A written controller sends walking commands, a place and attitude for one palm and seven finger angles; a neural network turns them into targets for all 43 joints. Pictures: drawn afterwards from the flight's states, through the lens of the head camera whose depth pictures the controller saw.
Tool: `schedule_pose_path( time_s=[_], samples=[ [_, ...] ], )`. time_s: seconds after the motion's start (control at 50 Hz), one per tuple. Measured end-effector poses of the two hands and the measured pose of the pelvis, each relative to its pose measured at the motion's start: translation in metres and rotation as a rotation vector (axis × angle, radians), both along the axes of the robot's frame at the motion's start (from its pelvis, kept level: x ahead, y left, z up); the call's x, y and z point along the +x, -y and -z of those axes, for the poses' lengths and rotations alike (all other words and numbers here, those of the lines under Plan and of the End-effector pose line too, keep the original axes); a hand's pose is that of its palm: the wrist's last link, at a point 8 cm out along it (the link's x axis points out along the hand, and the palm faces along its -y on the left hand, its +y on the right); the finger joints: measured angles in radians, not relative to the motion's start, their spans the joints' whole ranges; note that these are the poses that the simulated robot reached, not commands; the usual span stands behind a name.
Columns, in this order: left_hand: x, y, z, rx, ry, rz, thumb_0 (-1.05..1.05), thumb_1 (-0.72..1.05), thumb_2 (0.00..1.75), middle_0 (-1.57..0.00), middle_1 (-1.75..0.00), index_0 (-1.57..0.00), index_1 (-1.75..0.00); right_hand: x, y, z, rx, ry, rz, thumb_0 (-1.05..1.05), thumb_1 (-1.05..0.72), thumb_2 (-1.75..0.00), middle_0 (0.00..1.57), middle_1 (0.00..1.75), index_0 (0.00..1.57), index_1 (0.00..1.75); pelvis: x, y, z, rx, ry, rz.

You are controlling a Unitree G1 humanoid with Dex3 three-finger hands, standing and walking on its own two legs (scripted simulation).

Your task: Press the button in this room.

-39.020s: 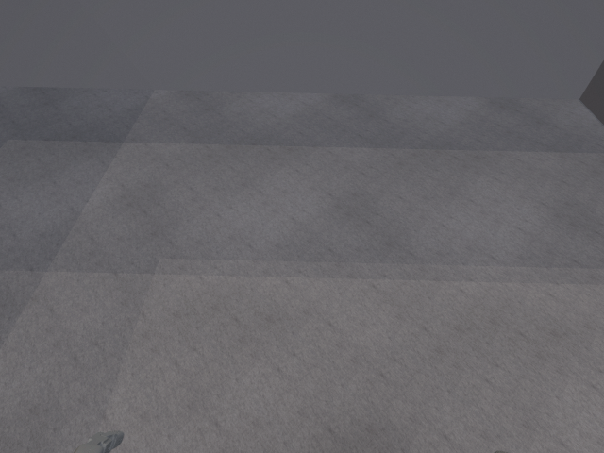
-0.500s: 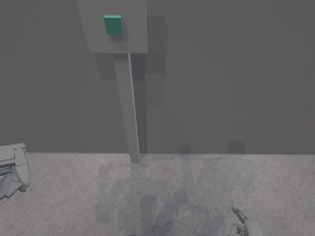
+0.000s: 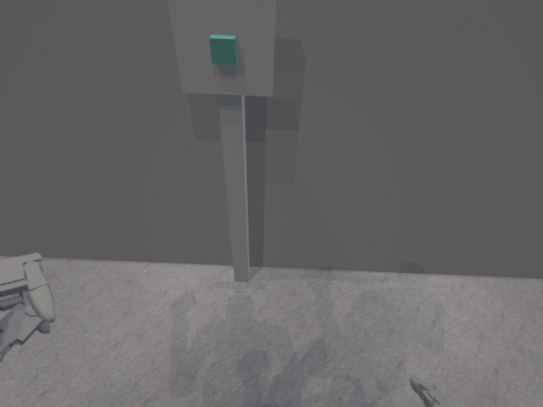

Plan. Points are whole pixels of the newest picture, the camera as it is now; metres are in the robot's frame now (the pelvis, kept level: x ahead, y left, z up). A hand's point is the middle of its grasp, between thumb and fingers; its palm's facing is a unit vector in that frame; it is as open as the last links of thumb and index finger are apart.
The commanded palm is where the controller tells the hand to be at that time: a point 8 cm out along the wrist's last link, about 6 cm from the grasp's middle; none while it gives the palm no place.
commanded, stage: stop stepping back and stand still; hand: left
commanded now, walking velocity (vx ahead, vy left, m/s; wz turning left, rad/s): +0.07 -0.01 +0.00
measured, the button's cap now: (223, 49) +0.74 +0.16 +0.21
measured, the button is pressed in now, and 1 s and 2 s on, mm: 0 0 0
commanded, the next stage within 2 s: let the arm hang, fingers relaxed in 0.30 s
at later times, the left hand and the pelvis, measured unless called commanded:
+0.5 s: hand (71, 335) +0.20 +0.29 +0.03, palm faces +0.22 -0.84 -0.50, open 3.0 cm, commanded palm none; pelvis +0.01 +0.04 -0.01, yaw +2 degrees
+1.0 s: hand out of the picture -0.04 +0.24 -0.17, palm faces +0.06 -0.97 -0.25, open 5.7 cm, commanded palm none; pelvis -0.01 +0.04 +0.00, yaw +2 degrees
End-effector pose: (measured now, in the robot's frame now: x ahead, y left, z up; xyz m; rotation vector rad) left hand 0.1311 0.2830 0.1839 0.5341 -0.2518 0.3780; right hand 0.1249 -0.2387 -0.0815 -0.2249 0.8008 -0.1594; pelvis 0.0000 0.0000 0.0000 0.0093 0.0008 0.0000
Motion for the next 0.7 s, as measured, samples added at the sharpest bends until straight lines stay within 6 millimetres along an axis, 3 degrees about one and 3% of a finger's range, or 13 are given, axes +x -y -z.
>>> schedule_pose_path(
  time_s=[0.12,0.2,0.3,0.4,0.44,0.48,0.52,0.56,0.6,0.66,0.7],
  samples=[
    [0.012,-0.022,0.02,-0.058,0.021,-0.041,0.01,0.89,0.9,-1.31,-1.5,-1.31,-1.5,0.013,-0.015,0.011,-0.035,0.003,-0.007,0.02,-0.91,-0.9,0.2,0.3,0.2,0.3,0.003,-0.019,0.013,-0.003,0.037,-0.019],
    [0.024,-0.018,0.01,-0.022,0.026,0.001,0.01,0.89,0.9,-1.31,-1.5,-1.31,-1.5,0.025,-0.034,0.005,0.017,0.06,-0.03,0.02,-0.91,-0.9,0.2,0.3,0.2,0.3,0.002,-0.018,0.01,0.005,0.04,-0.027],
    [0.022,-0.003,-0.011,0.072,0.025,0.059,0.01,0.89,0.9,-1.31,-1.5,-1.31,-1.5,0.038,-0.05,0.006,0.09,0.095,-0.069,0.02,-0.91,-0.9,0.2,0.3,0.2,0.3,0.004,-0.015,0.009,-0.016,0.032,-0.037],
    [0.018,-0.013,-0.002,0.054,-0.061,0.018,0.01,0.89,0.9,-1.31,-1.5,-1.31,-1.5,0.045,-0.047,0.01,0.09,0.053,-0.058,0.02,-0.9,-0.9,0.2,0.3,0.2,0.3,0.015,-0.02,0.006,-0.03,0.002,-0.013],
    [0.028,-0.026,0.03,0.033,-0.175,0.005,0.0,0.89,0.9,-1.31,-1.5,-1.31,-1.5,0.047,-0.041,0.02,0.085,0.031,-0.092,0.02,-0.9,-0.9,0.2,0.3,0.2,0.3,0.016,-0.026,0.009,-0.035,-0.015,-0.032],
    [0.038,-0.041,0.091,-0.072,-0.398,-0.045,0.0,0.89,0.9,-1.29,-1.49,-1.3,-1.49,0.047,-0.034,0.034,0.073,-0.023,-0.102,0.01,-0.9,-0.9,0.2,0.3,0.2,0.3,0.015,-0.032,0.012,-0.031,-0.02,-0.037],
    [0.036,-0.046,0.159,-0.194,-0.65,-0.098,0.0,0.9,0.9,-1.27,-1.46,-1.27,-1.46,0.043,-0.028,0.043,0.057,-0.071,-0.089,0.01,-0.91,-0.9,0.2,0.3,0.2,0.3,0.014,-0.037,0.015,-0.024,-0.022,-0.036],
    [0.022,-0.039,0.217,-0.298,-0.878,-0.121,0.0,0.9,0.9,-1.23,-1.42,-1.23,-1.42,0.034,-0.023,0.046,0.036,-0.112,-0.075,0.01,-0.91,-0.9,0.2,0.3,0.2,0.3,0.013,-0.039,0.015,-0.017,-0.017,-0.034],
    [0.001,-0.023,0.262,-0.384,-1.058,-0.114,0.0,0.91,0.9,-1.17,-1.37,-1.18,-1.37,0.021,-0.02,0.043,0.009,-0.157,-0.063,0.01,-0.91,-0.9,0.2,0.3,0.2,0.3,0.011,-0.039,0.014,-0.012,-0.008,-0.034],
    [-0.035,0.006,0.307,-0.504,-1.249,-0.093,0.01,0.91,0.9,-1.09,-1.28,-1.09,-1.28,-0.004,-0.015,0.036,-0.035,-0.242,-0.045,0.01,-0.91,-0.9,0.2,0.3,0.2,0.3,0.009,-0.036,0.011,-0.01,0.007,-0.037],
    [-0.058,0.011,0.323,-0.535,-1.32,-0.133,0.01,0.9,0.9,-1.01,-1.23,-1.03,-1.21,-0.022,-0.013,0.032,-0.055,-0.305,-0.031,0.01,-0.91,-0.9,0.2,0.3,0.2,0.3,0.007,-0.035,0.009,-0.015,0.014,-0.042]
  ],
)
